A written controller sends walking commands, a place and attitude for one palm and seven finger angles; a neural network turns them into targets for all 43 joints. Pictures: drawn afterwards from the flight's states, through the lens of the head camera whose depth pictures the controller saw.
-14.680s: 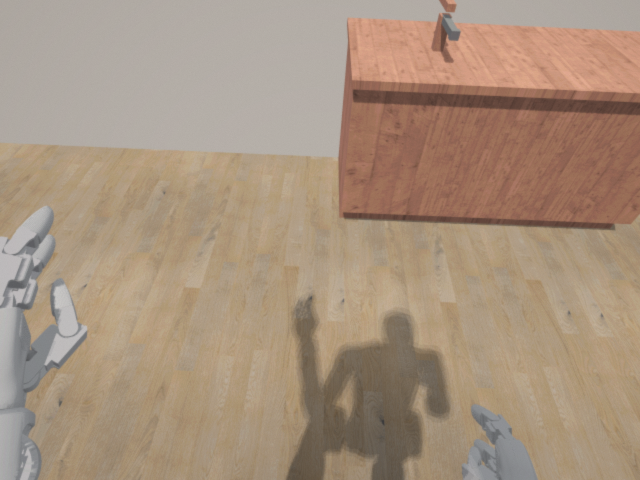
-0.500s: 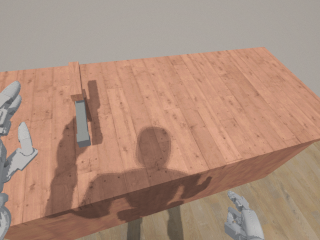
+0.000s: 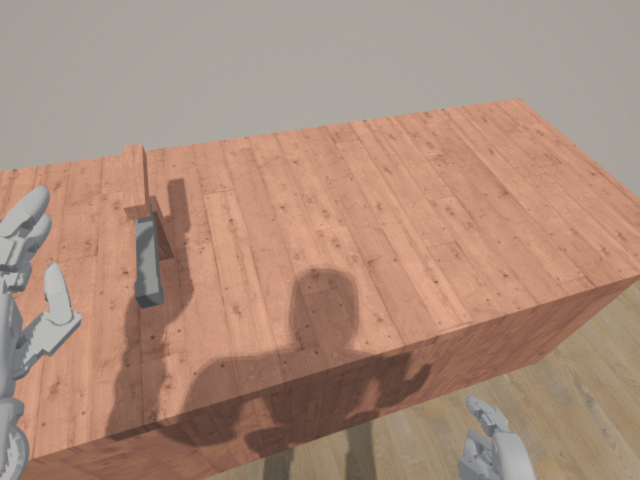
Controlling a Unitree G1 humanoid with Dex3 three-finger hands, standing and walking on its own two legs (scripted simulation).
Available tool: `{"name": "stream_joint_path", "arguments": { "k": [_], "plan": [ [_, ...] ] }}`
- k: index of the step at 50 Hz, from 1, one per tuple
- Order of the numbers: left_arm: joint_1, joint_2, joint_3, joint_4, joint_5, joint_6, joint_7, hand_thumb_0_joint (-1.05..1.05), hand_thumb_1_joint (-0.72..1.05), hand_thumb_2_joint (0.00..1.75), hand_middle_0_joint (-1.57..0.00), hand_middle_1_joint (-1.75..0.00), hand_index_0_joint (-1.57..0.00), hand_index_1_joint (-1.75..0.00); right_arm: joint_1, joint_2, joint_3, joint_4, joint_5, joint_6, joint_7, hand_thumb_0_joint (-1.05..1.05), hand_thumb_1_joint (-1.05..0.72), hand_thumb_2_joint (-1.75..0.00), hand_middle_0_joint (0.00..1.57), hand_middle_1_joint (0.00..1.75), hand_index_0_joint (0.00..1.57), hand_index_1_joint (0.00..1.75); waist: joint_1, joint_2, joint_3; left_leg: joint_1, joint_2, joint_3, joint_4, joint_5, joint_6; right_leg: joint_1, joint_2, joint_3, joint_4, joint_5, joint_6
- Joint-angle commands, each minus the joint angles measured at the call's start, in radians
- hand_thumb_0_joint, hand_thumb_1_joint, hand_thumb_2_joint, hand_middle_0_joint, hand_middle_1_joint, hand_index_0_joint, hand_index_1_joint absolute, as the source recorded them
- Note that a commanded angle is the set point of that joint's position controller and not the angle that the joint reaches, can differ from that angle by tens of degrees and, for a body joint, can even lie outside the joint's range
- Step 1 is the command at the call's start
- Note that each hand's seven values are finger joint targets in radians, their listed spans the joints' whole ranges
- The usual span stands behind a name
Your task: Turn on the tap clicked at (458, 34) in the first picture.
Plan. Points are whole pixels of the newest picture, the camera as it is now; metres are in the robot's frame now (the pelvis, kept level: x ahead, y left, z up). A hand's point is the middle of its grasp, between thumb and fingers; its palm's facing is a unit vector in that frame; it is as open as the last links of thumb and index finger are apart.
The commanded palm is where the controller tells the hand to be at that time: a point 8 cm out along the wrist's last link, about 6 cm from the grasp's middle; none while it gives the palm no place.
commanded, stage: look again from close up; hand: left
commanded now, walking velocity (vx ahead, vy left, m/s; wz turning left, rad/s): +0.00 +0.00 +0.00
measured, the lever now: (149, 292) +0.32 +0.25 +0.03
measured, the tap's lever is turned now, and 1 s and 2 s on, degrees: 0 0 0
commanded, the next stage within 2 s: shuffle to correct the standing spot in 0.02 s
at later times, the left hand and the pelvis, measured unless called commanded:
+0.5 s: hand (117, 308) +0.23 +0.21 +0.16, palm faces +0.34 -0.86 -0.39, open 7.4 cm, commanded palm +0.17 +0.25 +0.17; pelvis +0.00 -0.03 +0.00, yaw +0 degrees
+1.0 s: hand (157, 314) +0.23 +0.17 +0.16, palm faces +0.30 -0.86 -0.41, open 7.4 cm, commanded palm +0.17 +0.22 +0.17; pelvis +0.01 -0.06 -0.01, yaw +0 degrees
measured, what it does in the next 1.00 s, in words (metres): shifts its weight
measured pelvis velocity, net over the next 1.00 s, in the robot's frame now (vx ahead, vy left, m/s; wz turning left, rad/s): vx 0.01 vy -0.06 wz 0.00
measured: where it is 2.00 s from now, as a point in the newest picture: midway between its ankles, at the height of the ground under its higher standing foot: outside the picture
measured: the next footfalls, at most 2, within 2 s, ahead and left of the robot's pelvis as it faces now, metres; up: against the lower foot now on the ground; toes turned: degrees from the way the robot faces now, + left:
none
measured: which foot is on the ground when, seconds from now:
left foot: down 0.00-1.00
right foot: down 0.00-1.00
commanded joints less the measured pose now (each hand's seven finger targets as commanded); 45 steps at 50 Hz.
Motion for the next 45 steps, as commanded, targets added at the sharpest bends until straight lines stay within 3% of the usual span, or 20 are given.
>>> {"name": "stream_joint_path", "arguments": {
  "k": [1,2,6,7,11,12,17,18,21,22,26,27,30,31,32,36,37,41,42,45],
  "plan": [
    [-0.063,0.186,0.122,-0.206,-0.007,-0.053,0.020,0.00,0.90,0.90,-0.20,-0.30,-0.20,-0.30,-0.094,-0.130,-0.054,-0.160,0.004,-0.054,-0.016,0.00,-0.90,-0.90,0.20,0.30,0.20,0.30,-0.001,0.046,-0.133,0.098,0.075,-0.093,-0.097,0.022,-0.005,-0.033,-0.044,0.038,-0.048,0.128,-0.060],
    [-0.058,0.148,0.089,-0.185,-0.011,-0.055,0.013,0.00,0.90,0.90,-0.20,-0.30,-0.20,-0.30,-0.085,-0.132,-0.051,-0.157,-0.003,-0.050,-0.014,0.00,-0.90,-0.90,0.20,0.30,0.20,0.30,0.000,0.032,-0.131,0.096,0.074,-0.087,-0.094,0.012,-0.001,-0.039,-0.039,0.038,-0.056,0.126,-0.059],
    [-0.071,0.185,0.119,-0.221,-0.008,-0.052,0.020,0.00,0.90,0.90,-0.20,-0.30,-0.20,-0.30,-0.098,-0.131,-0.055,-0.165,0.005,-0.051,-0.016,0.00,-0.90,-0.90,0.20,0.30,0.20,0.30,-0.002,0.057,-0.130,0.102,0.073,-0.094,-0.095,0.025,-0.004,-0.038,-0.043,0.045,-0.050,0.128,-0.063],
    [-0.075,0.154,0.090,-0.207,-0.013,-0.056,0.013,0.00,0.90,0.90,-0.20,-0.30,-0.20,-0.30,-0.087,-0.130,-0.050,-0.159,-0.003,-0.050,-0.015,0.00,-0.90,-0.90,0.20,0.30,0.20,0.30,-0.002,0.050,-0.131,0.098,0.076,-0.094,-0.104,0.020,-0.004,-0.041,-0.033,0.031,-0.049,0.119,-0.060],
    [-0.079,0.196,0.130,-0.237,-0.016,-0.054,0.016,0.00,0.90,0.90,-0.20,-0.30,-0.20,-0.30,-0.096,-0.121,-0.053,-0.172,0.003,-0.055,-0.015,0.00,-0.90,-0.90,0.20,0.30,0.20,0.30,-0.002,0.091,-0.135,0.119,0.105,-0.121,-0.141,0.022,-0.009,-0.043,-0.014,0.012,-0.026,0.087,-0.053],
    [-0.077,0.160,0.098,-0.213,-0.022,-0.054,0.008,0.00,0.90,0.90,-0.20,-0.30,-0.20,-0.30,-0.083,-0.126,-0.050,-0.167,-0.003,-0.052,-0.012,0.00,-0.90,-0.90,0.20,0.30,0.20,0.30,-0.003,0.085,-0.126,0.098,0.111,-0.127,-0.158,-0.005,-0.009,-0.043,-0.001,0.000,-0.027,0.067,-0.048],
    [-0.074,0.154,0.094,-0.231,-0.027,-0.047,0.001,0.00,0.90,0.90,-0.20,-0.30,-0.20,-0.30,-0.075,-0.126,-0.057,-0.176,-0.002,-0.051,-0.002,0.00,-0.90,-0.90,0.20,0.30,0.20,0.30,-0.004,0.111,-0.140,0.112,0.128,-0.120,-0.141,0.021,-0.009,-0.049,0.005,-0.007,-0.022,0.078,-0.046],
    [-0.077,0.176,0.112,-0.243,-0.026,-0.046,0.003,0.00,0.90,0.90,-0.20,-0.30,-0.20,-0.30,-0.074,-0.121,-0.063,-0.186,0.002,-0.054,-0.001,0.00,-0.90,-0.90,0.20,0.30,0.20,0.30,-0.004,0.114,-0.144,0.120,0.136,-0.124,-0.129,0.036,-0.007,-0.047,-0.003,0.001,-0.020,0.085,-0.048],
    [-0.058,0.192,0.127,-0.256,-0.030,-0.037,0.004,0.00,0.90,0.90,-0.20,-0.30,-0.20,-0.30,-0.078,-0.120,-0.062,-0.184,0.006,-0.050,0.004,0.00,-0.90,-0.90,0.20,0.30,0.20,0.30,-0.005,0.101,-0.164,0.143,0.138,-0.119,-0.101,0.094,-0.010,-0.052,-0.004,-0.001,-0.016,0.109,-0.052],
    [-0.052,0.163,0.101,-0.241,-0.034,-0.036,-0.002,0.00,0.90,0.90,-0.20,-0.30,-0.20,-0.30,-0.071,-0.124,-0.060,-0.182,-0.001,-0.044,0.005,0.00,-0.90,-0.90,0.20,0.30,0.20,0.30,-0.004,0.100,-0.157,0.133,0.136,-0.107,-0.092,0.093,-0.006,-0.058,0.000,-0.004,-0.025,0.114,-0.048],
    [-0.042,0.207,0.143,-0.263,-0.039,-0.026,0.000,0.00,0.90,0.90,-0.20,-0.30,-0.20,-0.30,-0.073,-0.121,-0.068,-0.186,0.006,-0.036,0.003,0.00,-0.90,-0.90,0.20,0.30,0.20,0.30,-0.006,0.090,-0.172,0.139,0.138,-0.098,-0.043,0.161,-0.011,-0.054,-0.014,0.009,-0.013,0.158,-0.059],
    [-0.035,0.176,0.115,-0.242,-0.044,-0.023,-0.006,0.00,0.90,0.90,-0.20,-0.30,-0.20,-0.30,-0.067,-0.124,-0.065,-0.184,-0.001,-0.031,0.003,0.00,-0.90,-0.90,0.20,0.30,0.20,0.30,-0.005,0.070,-0.160,0.126,0.135,-0.087,-0.030,0.153,-0.007,-0.064,-0.010,0.008,-0.023,0.165,-0.054],
    [-0.033,0.199,0.138,-0.250,-0.051,-0.016,-0.010,0.00,0.90,0.90,-0.20,-0.30,-0.20,-0.30,-0.060,-0.125,-0.080,-0.193,0.001,-0.026,0.000,0.00,-0.90,-0.90,0.20,0.30,0.20,0.30,-0.005,0.044,-0.165,0.117,0.123,-0.073,0.023,0.138,-0.015,-0.074,-0.033,0.045,-0.013,0.196,-0.074],
    [-0.029,0.211,0.149,-0.268,-0.054,-0.010,-0.005,0.00,0.90,0.90,-0.20,-0.30,-0.20,-0.30,-0.075,-0.120,-0.076,-0.189,0.010,-0.024,-0.002,0.00,-0.90,-0.90,0.20,0.30,0.20,0.30,-0.009,0.042,-0.172,0.130,0.119,-0.072,0.031,0.158,-0.014,-0.078,-0.038,0.047,-0.008,0.210,-0.080],
    [-0.034,0.182,0.121,-0.259,-0.056,-0.013,-0.010,0.00,0.90,0.90,-0.20,-0.30,-0.20,-0.30,-0.065,-0.126,-0.072,-0.183,0.002,-0.020,-0.001,0.00,-0.90,-0.90,0.20,0.30,0.20,0.30,-0.011,0.039,-0.171,0.126,0.115,-0.066,0.040,0.152,-0.011,-0.089,-0.034,0.042,-0.007,0.207,-0.078],
    [-0.017,0.224,0.159,-0.285,-0.061,-0.006,-0.003,0.00,0.90,0.90,-0.20,-0.30,-0.20,-0.30,-0.078,-0.121,-0.078,-0.190,0.010,-0.017,-0.006,0.00,-0.90,-0.90,0.20,0.30,0.20,0.30,-0.011,0.038,-0.172,0.130,0.117,-0.074,0.066,0.170,-0.011,-0.104,-0.049,0.055,0.013,0.213,-0.090],
    [-0.015,0.195,0.134,-0.274,-0.063,-0.009,-0.008,0.00,0.90,0.90,-0.20,-0.30,-0.20,-0.30,-0.066,-0.125,-0.074,-0.185,0.002,-0.012,-0.006,0.00,-0.90,-0.90,0.20,0.30,0.20,0.30,-0.012,0.034,-0.170,0.116,0.116,-0.070,0.070,0.173,-0.008,-0.102,-0.039,0.040,0.015,0.211,-0.083],
    [0.006,0.233,0.172,-0.289,-0.066,-0.004,-0.005,0.00,0.90,0.90,-0.20,-0.30,-0.20,-0.30,-0.076,-0.124,-0.082,-0.191,0.011,-0.010,-0.008,0.00,-0.90,-0.90,0.20,0.30,0.20,0.30,-0.014,0.043,-0.164,0.122,0.120,-0.072,0.090,0.201,-0.008,-0.109,-0.053,0.055,0.028,0.242,-0.091],
    [0.008,0.199,0.143,-0.279,-0.067,-0.008,-0.011,0.00,0.90,0.90,-0.20,-0.30,-0.20,-0.30,-0.063,-0.128,-0.079,-0.185,0.003,-0.007,-0.007,0.00,-0.90,-0.90,0.20,0.30,0.20,0.30,-0.015,0.043,-0.166,0.118,0.120,-0.070,0.090,0.206,-0.004,-0.110,-0.042,0.045,0.029,0.244,-0.085],
    [0.003,0.224,0.164,-0.284,-0.069,-0.008,-0.014,0.00,0.90,0.90,-0.20,-0.30,-0.20,-0.30,-0.055,-0.129,-0.089,-0.193,0.003,-0.010,-0.008,0.00,-0.90,-0.90,0.20,0.30,0.20,0.30,-0.012,0.030,-0.160,0.103,0.123,-0.076,0.100,0.180,-0.009,-0.114,-0.050,0.061,0.032,0.230,-0.089]
  ]
}}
